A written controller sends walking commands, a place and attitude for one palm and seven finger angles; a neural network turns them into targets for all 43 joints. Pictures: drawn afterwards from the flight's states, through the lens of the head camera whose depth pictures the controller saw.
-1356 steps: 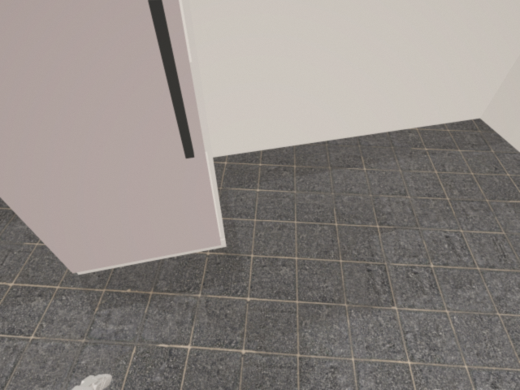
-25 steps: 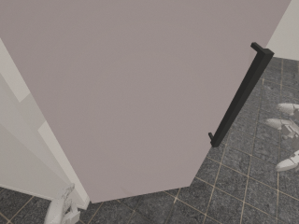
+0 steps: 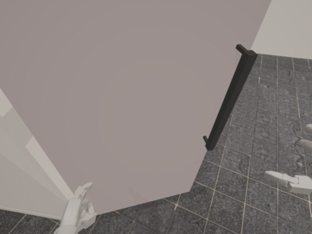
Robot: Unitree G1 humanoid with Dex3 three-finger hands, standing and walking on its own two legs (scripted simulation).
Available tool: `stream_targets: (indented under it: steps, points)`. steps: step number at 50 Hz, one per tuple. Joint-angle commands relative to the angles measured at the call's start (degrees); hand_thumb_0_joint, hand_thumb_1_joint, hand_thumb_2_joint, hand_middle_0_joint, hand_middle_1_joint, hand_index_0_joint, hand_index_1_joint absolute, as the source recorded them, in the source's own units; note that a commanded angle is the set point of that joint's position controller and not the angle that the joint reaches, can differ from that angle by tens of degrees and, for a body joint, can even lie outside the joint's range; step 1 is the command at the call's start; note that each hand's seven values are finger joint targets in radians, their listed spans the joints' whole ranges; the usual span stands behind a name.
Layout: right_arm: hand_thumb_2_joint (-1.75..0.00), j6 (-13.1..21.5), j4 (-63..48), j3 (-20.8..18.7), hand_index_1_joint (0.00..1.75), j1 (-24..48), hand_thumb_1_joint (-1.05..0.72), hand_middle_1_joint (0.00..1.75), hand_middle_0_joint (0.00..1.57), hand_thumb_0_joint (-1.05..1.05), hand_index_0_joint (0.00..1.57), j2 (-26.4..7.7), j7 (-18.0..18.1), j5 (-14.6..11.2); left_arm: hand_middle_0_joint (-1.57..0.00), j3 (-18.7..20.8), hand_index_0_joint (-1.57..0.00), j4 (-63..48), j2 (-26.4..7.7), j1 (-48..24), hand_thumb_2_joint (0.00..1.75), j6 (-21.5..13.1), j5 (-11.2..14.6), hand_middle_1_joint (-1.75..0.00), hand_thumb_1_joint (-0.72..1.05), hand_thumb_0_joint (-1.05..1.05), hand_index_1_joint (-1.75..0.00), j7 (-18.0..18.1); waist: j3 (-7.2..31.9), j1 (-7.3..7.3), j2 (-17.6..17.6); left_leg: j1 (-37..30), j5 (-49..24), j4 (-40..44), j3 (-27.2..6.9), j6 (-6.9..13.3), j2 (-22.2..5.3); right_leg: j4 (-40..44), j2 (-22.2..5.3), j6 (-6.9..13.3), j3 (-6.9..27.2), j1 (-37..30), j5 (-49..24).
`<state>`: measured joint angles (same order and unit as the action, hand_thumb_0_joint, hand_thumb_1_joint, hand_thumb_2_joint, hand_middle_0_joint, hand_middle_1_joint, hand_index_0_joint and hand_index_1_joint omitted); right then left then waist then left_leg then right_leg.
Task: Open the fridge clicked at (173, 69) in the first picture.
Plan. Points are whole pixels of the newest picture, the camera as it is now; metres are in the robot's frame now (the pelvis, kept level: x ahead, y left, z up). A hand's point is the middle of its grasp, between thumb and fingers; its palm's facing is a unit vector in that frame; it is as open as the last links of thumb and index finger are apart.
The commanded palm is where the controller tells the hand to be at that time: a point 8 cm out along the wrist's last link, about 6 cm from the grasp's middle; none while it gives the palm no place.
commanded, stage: draw the hand back to the body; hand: right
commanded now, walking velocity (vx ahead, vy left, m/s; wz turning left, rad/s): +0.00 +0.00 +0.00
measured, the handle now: (221, 107) +0.47 -0.21 +0.08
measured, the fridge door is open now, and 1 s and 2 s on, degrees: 67 67 67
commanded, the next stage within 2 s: step back with the hand held close in 0.84 s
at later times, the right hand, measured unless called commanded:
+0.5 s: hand (296, 173) +0.20 -0.26 +0.16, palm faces +0.48 +0.80 -0.37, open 8.4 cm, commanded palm +0.16 -0.29 +0.17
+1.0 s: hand (298, 173) +0.20 -0.26 +0.16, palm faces +0.49 +0.80 -0.35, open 7.4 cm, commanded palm +0.15 -0.29 +0.18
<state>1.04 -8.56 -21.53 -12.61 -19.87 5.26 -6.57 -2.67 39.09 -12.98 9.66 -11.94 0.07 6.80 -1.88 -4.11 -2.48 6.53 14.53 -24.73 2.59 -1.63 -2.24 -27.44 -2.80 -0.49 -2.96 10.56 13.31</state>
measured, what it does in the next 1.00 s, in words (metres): stands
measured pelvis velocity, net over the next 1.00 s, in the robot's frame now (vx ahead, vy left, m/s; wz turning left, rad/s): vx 0.00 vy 0.01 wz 0.01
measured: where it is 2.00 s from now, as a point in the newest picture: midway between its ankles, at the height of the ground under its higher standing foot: outside the picture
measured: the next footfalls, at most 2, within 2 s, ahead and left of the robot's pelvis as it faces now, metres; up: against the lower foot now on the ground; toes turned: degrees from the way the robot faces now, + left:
none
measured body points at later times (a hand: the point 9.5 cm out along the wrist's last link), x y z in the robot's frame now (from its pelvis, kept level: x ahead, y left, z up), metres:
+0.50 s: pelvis +0.01 +0.01 +0.00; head -0.02 +0.03 +0.45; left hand +0.19 +0.24 -0.08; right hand +0.17 -0.30 +0.18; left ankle -0.01 +0.14 -0.74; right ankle +0.02 -0.12 -0.74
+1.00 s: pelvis +0.00 +0.01 +0.00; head -0.03 +0.03 +0.45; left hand +0.19 +0.24 -0.08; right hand +0.17 -0.30 +0.18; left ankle -0.01 +0.14 -0.74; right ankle +0.02 -0.12 -0.74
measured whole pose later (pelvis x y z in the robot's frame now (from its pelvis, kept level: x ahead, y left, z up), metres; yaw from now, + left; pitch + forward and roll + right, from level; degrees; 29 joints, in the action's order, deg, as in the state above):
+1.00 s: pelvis +0.00 +0.01 +0.00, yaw +1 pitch -7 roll +1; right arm 4.8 -19.4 -19.6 -23.5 -18.9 7.8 -4.0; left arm -0.5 40.6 -12.6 10.0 -8.8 -0.7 6.2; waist -3.4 -3.8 -3.4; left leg -0.1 12.9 -20.1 2.2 -0.9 -1.1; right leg -22.7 -3.7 -1.3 -3.5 3.5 11.7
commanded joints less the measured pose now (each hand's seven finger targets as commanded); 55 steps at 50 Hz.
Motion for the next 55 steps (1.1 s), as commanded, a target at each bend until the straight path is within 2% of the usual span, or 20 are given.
stream_targets:
  steps: [1, 5, 9, 12, 17, 19, 23, 28, 31, 34, 38, 45, 46, 47, 48, 49, 50, 51, 53, 55]
  points:
    - [-0.51, 4.5, -14.0, -3.9, 0.77, 10.3, -0.10, 0.77, 0.23, 0.00, 0.23, -11.9, 3.2, 2.4, -0.20, 3.7, -0.20, -6.9, -8.1, -6.8, 0.90, -2.6, -0.5, -0.30, 0.90, 0.00, -0.30, 0.4, 7.8, 1.35, -1.1, -0.1, -6.2, 5.6, 0.6, 2.2, 3.1, 7.3, 1.1, 0.7, -0.4, -7.0, -6.9]
    - [-0.58, 4.5, -13.6, -3.6, 0.68, 9.5, -0.25, 0.68, 0.22, 0.00, 0.22, -11.4, 3.5, 3.0, -0.20, 3.5, -0.20, -6.5, -7.6, -8.2, 0.90, -1.5, -0.6, -0.30, 0.90, 0.00, -0.30, 0.5, 4.3, 0.90, -1.0, -1.2, -6.1, 7.0, 0.6, 2.2, 3.0, 8.7, 1.2, 0.8, -0.7, -7.0, -7.5]
    - [-0.65, 5.0, -17.1, -4.1, 0.60, 6.5, -0.39, 0.60, 0.22, 0.00, 0.22, -11.5, 3.5, 3.1, -0.20, 3.6, -0.20, -6.9, -7.3, -8.8, 0.90, -1.0, -0.9, -0.30, 0.90, 0.00, -0.30, 0.2, 5.3, 0.11, -3.2, -3.6, -8.2, 7.3, 0.5, 2.5, 3.1, 8.9, 1.5, 0.7, -0.6, -8.3, -9.9]
    - [-0.71, 5.0, -18.7, -4.4, 0.53, 0.2, -0.50, 0.53, 0.21, 0.00, 0.21, -10.9, 3.3, 2.8, -0.20, 3.7, -0.20, -7.4, -6.8, -8.7, 0.90, -0.7, -1.1, -0.30, 0.90, 0.00, -0.30, -0.3, 5.3, -0.36, -2.4, -4.7, -10.6, 6.9, 0.5, 2.3, 3.0, 8.7, 1.5, 0.6, -0.8, -8.4, -12.2]
    - [-0.80, 5.3, -22.9, -5.0, 0.43, -5.3, -0.68, 0.43, 0.21, 0.00, 0.21, -10.8, 3.1, 2.8, -0.20, 4.1, -0.20, -8.1, -6.5, -8.4, 0.90, -0.3, -1.1, -0.30, 0.90, 0.00, -0.30, -0.9, 4.4, -0.31, -2.8, -4.7, -13.3, 6.9, 0.4, 2.1, 2.9, 7.9, 1.3, 0.5, -1.5, -8.2, -14.4]
    - [-0.83, 5.3, -23.1, -5.3, 0.38, -6.4, -0.75, 0.38, 0.21, 0.00, 0.21, -10.9, 3.0, 2.6, -0.20, 4.3, -0.20, -8.0, -6.7, -8.5, 0.90, -0.1, -1.2, -0.30, 0.90, 0.00, -0.30, -0.8, 3.1, -0.17, -0.9, -4.3, -12.9, 7.4, 0.4, 2.0, 2.9, 7.8, 1.4, 0.7, -1.6, -7.7, -13.4]
    - [-0.90, 5.9, -24.6, -4.5, 0.30, -7.7, -0.90, 0.30, 0.20, 0.00, 0.20, -9.9, 3.0, 2.7, -0.20, 4.5, -0.20, -8.2, -6.3, -8.1, 0.90, 0.1, -1.1, -0.30, 0.90, 0.00, -0.30, -0.8, 2.3, 0.21, -0.3, -3.2, -12.3, 7.7, 0.2, 1.6, 2.8, 7.2, 1.4, 0.9, -2.3, -8.0, -12.0]
    - [-0.90, 6.2, -22.0, -4.3, 0.30, -4.9, -0.90, 0.30, 0.20, 0.00, 0.20, -9.9, 3.5, 3.0, -0.20, 4.6, -0.20, -7.4, -6.4, -8.0, 0.90, 0.0, -1.2, -0.30, 0.90, 0.00, -0.30, -0.2, -0.2, 0.63, 0.4, -1.1, -7.7, 9.2, 0.0, 1.4, 2.6, 7.7, 1.5, 1.2, -2.4, -7.8, -7.8]
    - [-0.90, 6.6, -21.9, -4.0, 0.30, -4.6, -0.90, 0.30, 0.20, 0.00, 0.20, -9.7, 3.6, 3.1, -0.20, 4.6, -0.20, -7.1, -6.4, -8.2, 0.90, -0.2, -1.3, -0.30, 0.90, 0.00, -0.30, 0.1, 1.0, 0.48, 0.7, -1.5, -8.0, 9.3, -0.1, 1.4, 2.5, 7.6, 1.6, 1.5, -2.4, -8.8, -8.0]
    - [-0.90, 7.0, -23.8, -4.3, 0.30, -4.0, -0.90, 0.30, 0.20, 0.00, 0.20, -10.5, 3.7, 3.3, -0.20, 4.6, -0.20, -7.1, -6.4, -8.5, 0.90, -0.7, -1.4, -0.30, 0.90, 0.00, -0.30, 0.2, 3.2, 0.09, -1.4, -2.9, -9.0, 8.9, -0.3, 1.6, 2.4, 7.5, 1.8, 1.4, -2.3, -9.7, -8.9]
    - [-0.90, 7.2, -24.6, -4.3, 0.30, -5.3, -0.90, 0.30, 0.20, 0.00, 0.20, -10.4, 3.8, 3.2, -0.20, 4.4, -0.20, -7.2, -6.0, -8.6, 0.90, -1.0, -1.4, -0.30, 0.90, 0.00, -0.30, 0.0, 2.9, -0.02, -2.2, -2.8, -9.2, 8.6, -0.1, 1.6, 2.6, 7.6, 1.7, 1.2, -2.1, -9.6, -9.2]
    - [-0.90, 7.0, -21.6, -4.5, 0.30, -6.1, -0.90, 0.30, 0.20, 0.00, 0.20, -9.8, 3.4, 2.8, -0.20, 4.4, -0.20, -7.0, -6.0, -8.5, 0.90, -0.6, -1.2, -0.30, 0.90, 0.00, -0.30, -0.1, -0.4, 0.11, -0.3, -1.6, -6.9, 9.4, -0.1, 1.6, 2.6, 8.4, 1.4, 1.1, -1.9, -8.2, -7.4]
    - [-0.90, 7.0, -21.5, -4.5, 0.30, -5.9, -0.90, 0.30, 0.20, 0.00, 0.20, -9.7, 3.3, 2.6, -0.20, 4.4, -0.20, -7.1, -5.9, -8.5, 0.90, -0.5, -1.2, -0.30, 0.90, 0.00, -0.30, -0.1, -0.3, 0.10, 0.7, -1.6, -6.3, 9.5, -0.1, 1.5, 2.7, 8.6, 1.3, 1.1, -1.8, -8.2, -7.0]
    - [-0.90, 7.1, -21.9, -4.4, 0.30, -5.5, -0.90, 0.30, 0.20, 0.00, 0.20, -9.6, 3.2, 2.7, -0.20, 4.5, -0.20, -7.2, -6.0, -8.6, 0.90, -0.5, -1.2, -0.30, 0.90, 0.00, -0.30, 0.0, 0.0, 0.07, -0.2, -1.7, -6.3, 9.5, -0.2, 1.6, 2.7, 8.6, 1.4, 1.1, -2.0, -8.4, -7.0]
    - [-0.90, 7.6, -25.2, -2.4, 0.30, -3.7, -0.90, 0.30, 0.20, 0.00, 0.20, -8.3, 3.0, 2.9, -0.20, 4.3, -0.20, -7.7, -5.9, -8.8, 0.90, -0.8, -1.2, -0.30, 0.90, 0.00, -0.30, -0.3, 1.1, 0.29, -0.7, -2.0, -6.7, 9.3, 0.0, 1.6, 2.8, 8.4, 1.5, 1.2, -1.7, -9.0, -7.5]
    - [-0.90, 10.4, -29.3, -11.2, 0.30, 7.1, -0.90, 0.30, 0.20, 0.00, 0.20, -18.9, 3.5, 3.3, -0.20, 2.8, -0.20, -10.2, -5.9, -8.5, 0.90, 0.6, -0.1, -0.30, 0.90, 0.00, -0.30, -1.1, -2.9, 2.40, -4.3, 2.7, -9.4, 9.7, -3.2, 1.8, 0.4, 6.3, 0.4, 1.2, -0.7, -3.4, -3.9]
    - [-0.90, 10.2, -23.2, -6.0, 0.30, -3.4, -0.90, 0.30, 0.20, 0.00, 0.20, -11.8, 2.7, 3.6, -0.20, 3.2, -0.20, -8.0, -5.7, -8.3, 0.90, 1.4, -0.8, -0.30, 0.90, 0.00, -0.30, -1.0, -2.0, 2.86, 1.1, 5.9, -12.9, 9.0, -3.5, 1.8, -1.7, 3.4, -0.3, 1.5, -0.3, -1.8, -5.8]
    - [-0.90, 9.5, -22.5, -3.9, 0.30, -7.2, -0.90, 0.30, 0.20, 0.00, 0.20, -9.9, 2.3, 3.9, -0.20, 3.4, -0.20, -8.9, -5.6, -7.9, 0.90, 2.1, -0.8, -0.30, 0.90, 0.00, -0.30, -1.4, -0.6, 2.82, 4.2, 6.9, -14.5, 8.6, -4.6, 1.9, -2.7, 1.8, -0.3, 1.5, -0.4, -2.2, -7.1]
    - [-0.90, 9.3, -24.1, -3.6, 0.30, -10.1, -0.90, 0.30, 0.20, 0.00, 0.20, -9.7, 2.4, 3.9, -0.20, 3.7, -0.20, -10.5, -5.6, -6.5, 0.90, 3.1, -0.5, -0.30, 0.90, 0.00, -0.30, -1.6, 4.4, 2.77, 3.5, 6.3, -16.6, 6.6, -4.8, 2.3, -4.4, -0.7, -0.5, 1.2, -0.8, -2.9, -9.8]
    - [-0.90, 9.6, -26.0, -5.7, 0.30, -13.6, -0.90, 0.30, 0.20, 0.00, 0.20, -11.2, 2.9, 4.1, -0.20, 4.3, -0.20, -11.4, -6.0, -5.6, 0.90, 3.8, -0.5, -0.30, 0.90, 0.00, -0.30, -1.3, 10.2, 2.47, -0.2, 3.9, -21.9, 2.5, -3.7, 2.2, -4.3, -1.2, -1.5, 1.1, -0.7, -4.0, -17.0]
